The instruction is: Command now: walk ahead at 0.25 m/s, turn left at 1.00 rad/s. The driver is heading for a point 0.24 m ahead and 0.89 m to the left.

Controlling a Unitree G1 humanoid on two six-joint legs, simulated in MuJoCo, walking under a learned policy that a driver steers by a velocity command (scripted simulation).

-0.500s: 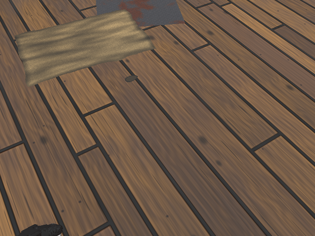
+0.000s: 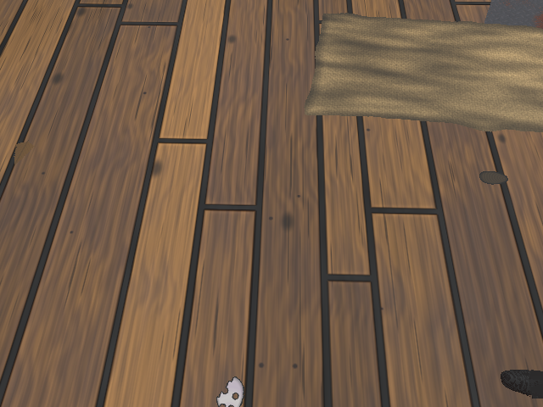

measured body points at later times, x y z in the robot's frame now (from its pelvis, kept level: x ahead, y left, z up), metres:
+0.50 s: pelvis +0.17 -0.05 +0.03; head +0.20 -0.03 +0.48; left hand +0.20 +0.28 -0.05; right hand +0.46 -0.23 -0.04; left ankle +0.11 +0.05 -0.65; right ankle +0.29 -0.12 -0.70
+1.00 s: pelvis +0.20 +0.06 +0.03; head +0.17 +0.10 +0.48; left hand +0.09 +0.37 -0.05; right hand +0.44 -0.09 -0.06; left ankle +0.07 +0.03 -0.70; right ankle +0.35 -0.02 -0.62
